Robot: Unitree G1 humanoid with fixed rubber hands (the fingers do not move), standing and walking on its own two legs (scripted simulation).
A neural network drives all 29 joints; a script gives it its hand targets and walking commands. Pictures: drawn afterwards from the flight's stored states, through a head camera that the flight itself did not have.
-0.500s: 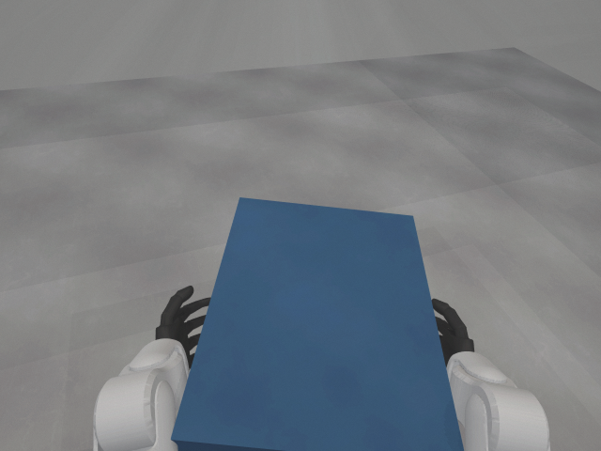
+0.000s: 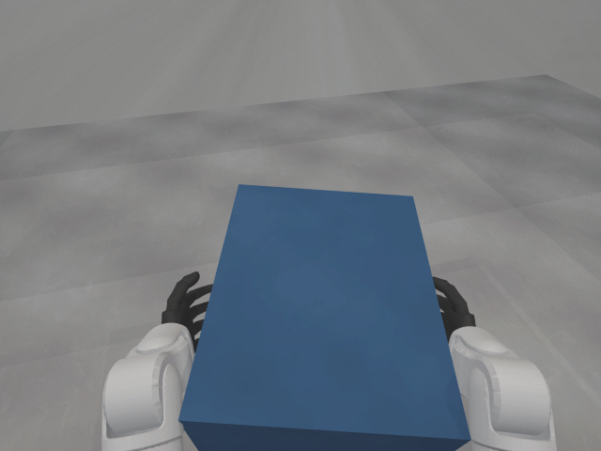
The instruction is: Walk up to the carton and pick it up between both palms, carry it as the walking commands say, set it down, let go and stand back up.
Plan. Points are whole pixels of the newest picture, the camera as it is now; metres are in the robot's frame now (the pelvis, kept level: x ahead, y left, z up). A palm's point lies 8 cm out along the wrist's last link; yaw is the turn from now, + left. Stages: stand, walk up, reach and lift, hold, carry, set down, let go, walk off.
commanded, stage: carry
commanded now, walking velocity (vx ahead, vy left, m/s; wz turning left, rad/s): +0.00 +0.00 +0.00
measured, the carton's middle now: (315, 337) +0.29 +0.00 +0.04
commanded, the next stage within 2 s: none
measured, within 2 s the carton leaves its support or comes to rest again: neither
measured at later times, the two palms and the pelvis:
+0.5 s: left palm (190, 366) +0.22 +0.14 +0.09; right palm (485, 377) +0.21 -0.19 +0.09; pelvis -0.03 -0.01 +0.00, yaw -1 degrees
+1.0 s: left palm (153, 364) +0.23 +0.19 +0.08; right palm (437, 368) +0.22 -0.14 +0.08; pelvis -0.03 +0.02 +0.00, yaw -1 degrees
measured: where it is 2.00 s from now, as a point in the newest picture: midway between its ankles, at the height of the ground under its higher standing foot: outside the picture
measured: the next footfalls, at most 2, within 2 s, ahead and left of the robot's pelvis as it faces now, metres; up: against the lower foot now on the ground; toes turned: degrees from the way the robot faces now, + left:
none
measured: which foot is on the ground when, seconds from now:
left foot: down 0.00-1.00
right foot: down 0.00-1.00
